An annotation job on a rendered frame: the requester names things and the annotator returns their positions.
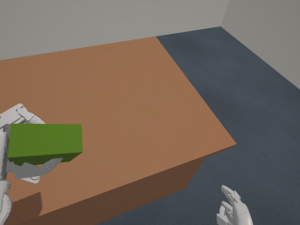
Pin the table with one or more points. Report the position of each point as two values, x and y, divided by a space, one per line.
145 130

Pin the sponge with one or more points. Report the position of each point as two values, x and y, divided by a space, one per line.
38 143

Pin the robot left hand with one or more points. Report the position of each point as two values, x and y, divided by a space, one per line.
27 172

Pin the robot right hand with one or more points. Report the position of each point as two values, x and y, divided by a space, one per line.
237 214

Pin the robot left forearm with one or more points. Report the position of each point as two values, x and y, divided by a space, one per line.
5 201

